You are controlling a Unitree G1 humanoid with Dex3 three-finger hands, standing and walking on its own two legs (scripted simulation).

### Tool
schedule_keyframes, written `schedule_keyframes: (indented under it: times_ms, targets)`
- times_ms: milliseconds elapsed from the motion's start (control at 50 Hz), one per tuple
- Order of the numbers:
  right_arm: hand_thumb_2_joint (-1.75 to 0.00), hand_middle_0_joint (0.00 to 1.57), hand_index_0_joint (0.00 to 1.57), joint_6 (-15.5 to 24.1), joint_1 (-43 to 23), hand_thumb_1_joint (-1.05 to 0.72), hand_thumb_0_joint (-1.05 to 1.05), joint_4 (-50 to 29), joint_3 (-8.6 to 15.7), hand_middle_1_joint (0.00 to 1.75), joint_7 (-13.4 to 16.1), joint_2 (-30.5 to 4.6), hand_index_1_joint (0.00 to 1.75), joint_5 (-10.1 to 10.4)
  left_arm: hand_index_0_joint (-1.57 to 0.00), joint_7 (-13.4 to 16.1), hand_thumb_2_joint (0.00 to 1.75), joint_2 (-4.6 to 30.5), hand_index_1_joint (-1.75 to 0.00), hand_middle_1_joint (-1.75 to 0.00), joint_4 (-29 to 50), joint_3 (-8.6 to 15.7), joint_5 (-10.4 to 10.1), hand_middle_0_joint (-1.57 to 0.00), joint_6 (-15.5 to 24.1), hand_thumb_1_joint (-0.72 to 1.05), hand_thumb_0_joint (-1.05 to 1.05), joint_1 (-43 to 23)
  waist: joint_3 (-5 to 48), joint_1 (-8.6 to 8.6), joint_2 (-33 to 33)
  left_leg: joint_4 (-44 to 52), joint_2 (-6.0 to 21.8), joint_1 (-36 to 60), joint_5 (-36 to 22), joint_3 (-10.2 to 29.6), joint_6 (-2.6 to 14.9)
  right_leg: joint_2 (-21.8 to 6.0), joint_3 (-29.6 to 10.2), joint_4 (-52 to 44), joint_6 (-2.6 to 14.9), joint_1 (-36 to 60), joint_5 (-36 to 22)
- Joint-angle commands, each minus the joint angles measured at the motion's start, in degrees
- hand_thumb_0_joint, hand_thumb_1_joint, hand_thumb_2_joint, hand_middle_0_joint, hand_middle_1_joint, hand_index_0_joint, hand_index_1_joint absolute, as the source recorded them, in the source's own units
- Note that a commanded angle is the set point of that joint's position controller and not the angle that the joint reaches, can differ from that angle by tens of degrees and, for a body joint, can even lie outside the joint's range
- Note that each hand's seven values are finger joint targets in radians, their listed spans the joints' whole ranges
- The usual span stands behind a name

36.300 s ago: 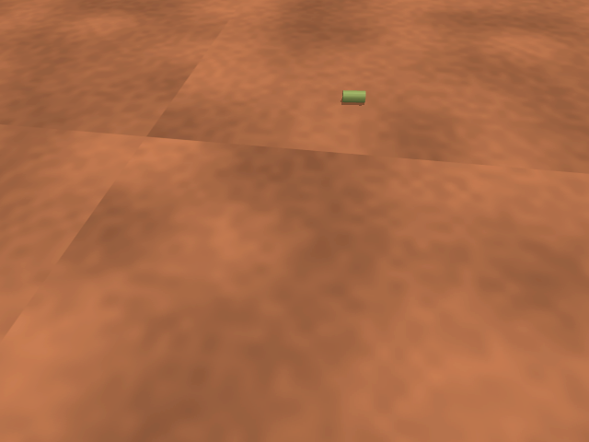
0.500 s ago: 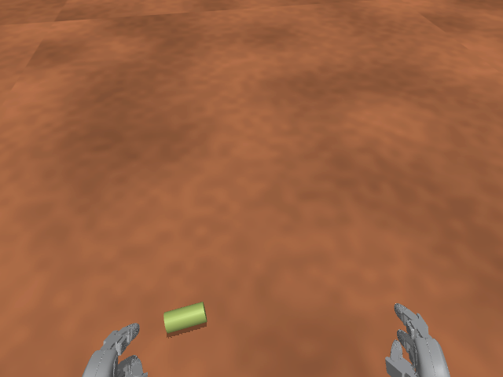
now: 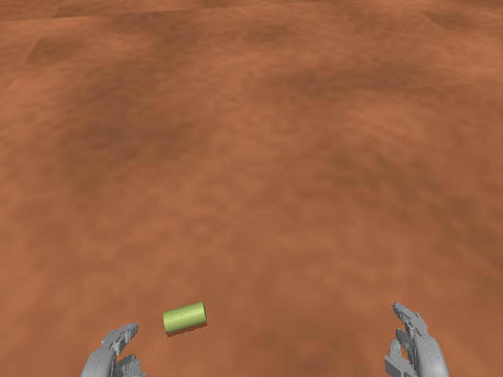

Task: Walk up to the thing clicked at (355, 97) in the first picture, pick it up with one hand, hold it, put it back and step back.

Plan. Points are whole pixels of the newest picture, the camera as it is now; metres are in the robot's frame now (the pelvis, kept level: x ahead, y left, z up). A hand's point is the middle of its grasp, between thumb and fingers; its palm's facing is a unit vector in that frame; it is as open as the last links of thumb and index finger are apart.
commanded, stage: stand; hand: left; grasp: from above
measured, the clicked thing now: (185, 316) +0.46 +0.25 -0.68
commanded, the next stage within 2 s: none
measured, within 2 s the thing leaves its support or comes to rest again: neither
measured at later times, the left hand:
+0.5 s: hand out of the picture +0.07 +0.24 -0.10, palm faces +0.03 -0.95 -0.32, open 7.4 cm
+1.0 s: hand out of the picture +0.03 +0.24 -0.10, palm faces +0.03 -0.94 -0.34, open 7.4 cm
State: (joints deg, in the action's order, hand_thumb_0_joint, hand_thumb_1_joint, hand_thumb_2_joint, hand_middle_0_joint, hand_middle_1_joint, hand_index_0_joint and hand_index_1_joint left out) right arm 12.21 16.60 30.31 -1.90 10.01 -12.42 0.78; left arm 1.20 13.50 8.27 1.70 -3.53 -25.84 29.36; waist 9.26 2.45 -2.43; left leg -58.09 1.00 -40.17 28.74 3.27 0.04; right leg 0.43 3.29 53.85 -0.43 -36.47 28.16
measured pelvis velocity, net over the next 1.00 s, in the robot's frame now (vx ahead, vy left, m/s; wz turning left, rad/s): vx -0.02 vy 0.00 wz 0.00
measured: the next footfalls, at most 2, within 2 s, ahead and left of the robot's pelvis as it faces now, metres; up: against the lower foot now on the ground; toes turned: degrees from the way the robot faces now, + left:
none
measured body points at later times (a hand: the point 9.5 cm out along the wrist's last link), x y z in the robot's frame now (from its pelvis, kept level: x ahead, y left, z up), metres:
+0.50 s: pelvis -0.01 +0.00 +0.05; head +0.00 +0.01 +0.50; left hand +0.07 +0.28 -0.08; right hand +0.08 -0.27 -0.08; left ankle +0.00 +0.11 -0.68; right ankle -0.01 -0.13 -0.68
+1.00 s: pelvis -0.02 +0.00 +0.06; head -0.02 -0.01 +0.51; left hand +0.03 +0.28 -0.07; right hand +0.04 -0.29 -0.08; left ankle +0.00 +0.11 -0.68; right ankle -0.01 -0.13 -0.68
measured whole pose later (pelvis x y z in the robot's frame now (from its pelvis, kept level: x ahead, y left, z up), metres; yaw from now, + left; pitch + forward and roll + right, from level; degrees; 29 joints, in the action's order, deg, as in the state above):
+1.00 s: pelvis -0.02 +0.00 +0.06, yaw +0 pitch -4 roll +0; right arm -0.3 9.2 64.3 1.8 0.8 -17.0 -1.5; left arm 1.3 16.8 -64.5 2.2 1.5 0.0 9.7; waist -3.3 -0.6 -0.8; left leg -21.3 -0.5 -7.6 10.1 1.1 0.1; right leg -1.2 1.4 21.5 -0.6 -6.5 11.4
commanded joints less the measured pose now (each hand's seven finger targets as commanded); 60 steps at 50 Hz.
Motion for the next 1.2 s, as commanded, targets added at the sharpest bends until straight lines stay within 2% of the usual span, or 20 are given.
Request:
schedule_keyframes:
  times_ms: [0, 20, 40, 60, 80, 100, 120, 160, 180, 220, 260, 360, 560, 700, 760, 840, 900, 980, 1100, 1180]
  targets:
    - [-0.90, 0.20, 0.20, 3.44, -3.47, -0.90, 0.00, -9.32, 3.36, 0.30, 0.78, -7.64, 0.30, -0.15, -0.20, 0.67, 0.90, 6.56, -0.30, -0.30, 11.21, 3.79, 0.47, -0.20, 2.62, 0.90, 0.00, -0.85, 5.82, -0.30, -1.02, 8.93, -0.72, 7.24, -16.85, -0.18, 0.59, 1.20, 0.52, -7.24, 0.78, 2.74, -14.93]
    - [-0.90, 0.20, 0.20, 3.39, -3.48, -0.90, 0.00, -9.18, 3.32, 0.30, 0.74, -7.66, 0.30, -0.19, -0.20, 0.61, 0.90, 5.88, -0.30, -0.30, 10.29, 3.02, 0.60, -0.20, 2.53, 0.90, 0.00, -0.62, 4.29, -0.12, -1.08, 9.04, -0.73, 6.91, -16.09, -0.35, 0.58, 1.15, 0.51, -7.53, 0.79, 2.25, -14.35]
    - [-0.90, 0.20, 0.20, 3.50, -3.69, -0.90, 0.00, -9.51, 3.16, 0.30, 0.72, -7.32, 0.30, -0.24, -0.20, 0.44, 0.90, 5.39, -0.30, -0.30, 11.65, 2.63, 0.39, -0.20, 2.81, 0.90, 0.00, -1.51, 6.23, 0.24, -0.96, 8.78, -0.73, 7.45, -16.99, -0.14, 0.60, 1.19, 0.59, -7.39, 0.75, 2.81, -15.19]
    - [-0.90, 0.20, 0.20, -2.19, -7.96, -0.90, 0.00, 5.34, 5.05, 0.30, -2.70, -13.23, 0.30, -7.33, -0.20, 2.59, 0.90, 9.85, -0.30, -0.30, -8.45, 3.08, 7.27, -0.20, 14.54, 0.90, 0.00, -18.46, -8.15, -4.98, 1.34, 15.42, 2.47, 9.31, -27.52, 1.99, 3.60, -3.12, -4.28, -9.12, 2.52, 11.67, -16.37]
    - [-0.90, 0.20, 0.20, -4.54, -8.40, -0.90, 0.00, 5.57, 6.26, 0.30, -4.21, -13.84, 0.30, -7.07, -0.20, 2.35, 0.90, 10.50, -0.30, -0.30, -19.51, 4.44, 7.33, -0.20, 18.55, 0.90, 0.00, -12.56, -2.70, -4.71, 4.76, 13.97, 1.39, 13.95, -30.01, 0.40, 3.78, -3.37, -6.37, -11.00, 4.66, 13.14, -17.32]
    - [-0.90, 0.20, 0.20, -5.51, -7.36, -0.90, 0.00, 5.44, 6.13, 0.30, -5.22, -13.64, 0.30, -7.01, -0.20, 2.16, 0.90, 11.30, -0.30, -0.30, -22.55, 4.27, 7.83, -0.20, 20.56, 0.90, 0.00, -11.92, -0.95, -3.78, 5.67, 13.65, 1.06, 15.95, -31.70, -0.14, 3.87, -4.03, -7.31, -11.40, 5.41, 14.24, -20.90]
    - [-0.90, 0.20, 0.20, -6.21, -5.81, -0.90, 0.00, 5.35, 5.85, 0.30, -5.89, -13.57, 0.30, -7.26, -0.20, 1.73, 0.90, 11.38, -0.30, -0.30, -24.02, 3.82, 7.62, -0.20, 21.58, 0.90, 0.00, -13.53, -2.00, -2.63, 3.46, 15.11, 1.16, 14.91, -27.85, 1.16, 3.95, -3.62, -7.60, -12.37, 5.01, 13.73, -20.46]
    - [-0.90, 0.20, 0.20, -6.55, -6.18, -0.90, 0.00, 7.91, 5.63, 0.30, -7.65, -12.17, 0.30, -4.80, -0.20, 1.25, 0.90, 11.63, -0.30, -0.30, -28.45, 3.41, 6.96, -0.20, 23.22, 0.90, 0.00, -15.57, -0.03, -3.28, 0.49, 18.31, 1.14, 19.09, -24.48, 1.30, 4.18, -4.87, -7.44, -12.30, 3.65, 17.43, -20.34]
    - [-0.90, 0.20, 0.20, -6.87, -7.73, -0.90, 0.00, 8.56, 6.09, 0.30, -8.15, -12.14, 0.30, -4.31, -0.20, 1.24, 0.90, 11.25, -0.30, -0.30, -30.74, 3.47, 6.71, -0.20, 23.42, 0.90, 0.00, -15.05, -0.37, -4.35, 2.52, 18.69, 1.15, 20.77, -24.40, 0.75, 3.93, -4.84, -7.31, -13.37, 3.42, 16.85, -19.70]
    - [-0.90, 0.20, 0.20, -7.25, -9.01, -0.90, 0.00, 9.84, 6.42, 0.30, -8.59, -12.13, 0.30, -3.66, -0.20, 1.24, 0.90, 10.78, -0.30, -0.30, -35.40, 3.72, 6.07, -0.20, 23.86, 0.90, 0.00, -16.63, 0.05, -4.75, 2.44, 20.38, 1.43, 21.58, -23.07, 1.84, 3.63, -4.82, -7.00, -15.16, 2.67, 17.89, -18.62]
    - [-0.90, 0.20, 0.20, -7.98, -9.50, -0.90, 0.00, 11.95, 6.48, 0.30, -8.83, -11.83, 0.30, -3.69, -0.20, 1.32, 0.90, 10.79, -0.30, -0.30, -39.71, 3.51, 6.13, -0.20, 24.75, 0.90, 0.00, -18.41, -1.72, -4.33, 2.87, 22.46, 1.31, 21.85, -19.33, 1.77, 3.43, -5.37, -7.53, -17.79, 2.54, 18.65, -16.81]
    - [-0.90, 0.20, 0.20, -8.96, -9.78, -0.90, 0.00, 15.98, 6.63, 0.30, -8.73, -12.58, 0.30, -3.91, -0.20, 1.25, 0.90, 10.68, -0.30, -0.30, -47.97, 3.26, 6.23, -0.20, 25.94, 0.90, 0.00, -19.58, -5.81, -3.85, -0.05, 29.18, 3.10, 23.47, -17.31, 4.19, 3.36, -4.64, -6.28, -21.67, 1.91, 20.49, -15.77]
    - [-0.90, 0.20, 0.20, -10.22, -8.54, -0.90, 0.00, 23.98, 6.40, 0.30, -8.08, -13.71, 0.30, -2.82, -0.20, 1.34, 0.90, 12.23, -0.30, -0.30, -60.62, 2.80, 5.36, -0.20, 27.06, 0.90, 0.00, -19.24, -8.49, -3.15, 2.53, 35.32, 3.22, 30.21, -22.08, 3.19, 1.89, -6.44, -7.35, -30.68, 1.53, 26.58, -20.63]
    - [-0.90, 0.20, 0.20, -10.73, -9.77, -0.90, 0.00, 27.21, 6.12, 0.30, -8.25, -14.14, 0.30, -2.63, -0.20, 1.24, 0.90, 13.18, -0.30, -0.30, -65.56, 2.46, 5.42, -0.20, 26.81, 0.90, 0.00, -20.17, -11.90, -3.36, 2.01, 40.60, 3.69, 30.04, -15.47, 4.00, 1.27, -5.92, -6.90, -34.39, 1.18, 26.95, -15.91]
    - [-0.90, 0.20, 0.20, -10.74, -9.63, -0.90, 0.00, 28.36, 5.95, 0.30, -8.27, -14.43, 0.30, -2.49, -0.20, 1.21, 0.90, 13.18, -0.30, -0.30, -66.94, 2.32, 5.30, -0.20, 26.98, 0.90, 0.00, -20.46, -11.44, -3.36, 1.74, 40.88, 4.00, 30.62, -18.06, 3.82, 1.31, -6.53, -7.27, -35.22, 1.08, 28.67, -18.26]
    - [-0.90, 0.20, 0.20, -10.99, -9.54, -0.90, 0.00, 29.42, 5.83, 0.30, -8.40, -14.51, 0.30, -2.44, -0.20, 1.12, 0.90, 13.99, -0.30, -0.30, -68.59, 2.37, 5.30, -0.20, 26.96, 0.90, 0.00, -21.05, -12.27, -3.28, 2.35, 42.03, 3.78, 30.02, -14.70, 3.81, 1.05, -6.28, -7.23, -36.60, 0.93, 28.41, -14.56]
    - [-0.90, 0.20, 0.20, -10.88, -10.13, -0.90, 0.00, 29.98, 5.71, 0.30, -8.45, -14.66, 0.30, -2.36, -0.20, 1.04, 0.90, 13.97, -0.30, -0.30, -69.31, 2.24, 5.20, -0.20, 27.05, 0.90, 0.00, -21.06, -11.46, -3.44, 2.21, 41.82, 4.18, 31.21, -17.40, 3.75, 1.16, -6.86, -7.61, -37.03, 1.11, 28.81, -16.93]
    - [-0.90, 0.20, 0.20, -11.01, -9.84, -0.90, 0.00, 30.62, 5.48, 0.30, -8.63, -15.19, 0.30, -2.28, -0.20, 0.89, 0.90, 14.52, -0.30, -0.30, -69.98, 2.14, 5.22, -0.20, 27.01, 0.90, 0.00, -22.10, -12.41, -3.14, 2.02, 42.44, 4.01, 30.00, -14.35, 3.73, 0.95, -6.54, -7.51, -37.71, 0.89, 28.45, -13.70]
    - [-0.90, 0.20, 0.20, -10.65, -10.38, -0.90, 0.00, 31.36, 5.06, 0.30, -8.52, -15.31, 0.30, -2.16, -0.20, 0.85, 0.90, 14.59, -0.30, -0.30, -70.88, 1.95, 4.84, -0.20, 27.38, 0.90, 0.00, -22.70, -9.73, -3.20, 1.98, 41.26, 4.77, 33.15, -22.80, 3.08, 1.15, -7.45, -7.96, -38.05, 1.20, 30.19, -21.44]
    - [-0.90, 0.20, 0.20, -10.67, -10.07, -0.90, 0.00, 31.89, 4.77, 0.30, -8.43, -15.58, 0.30, -2.16, -0.20, 0.81, 0.90, 15.40, -0.30, -0.30, -71.00, 2.05, 4.74, -0.20, 27.35, 0.90, 0.00, -24.01, -9.94, -2.85, 2.03, 41.83, 4.95, 32.69, -23.16, 2.82, 1.05, -7.41, -7.76, -38.10, 1.09, 30.79, -22.19]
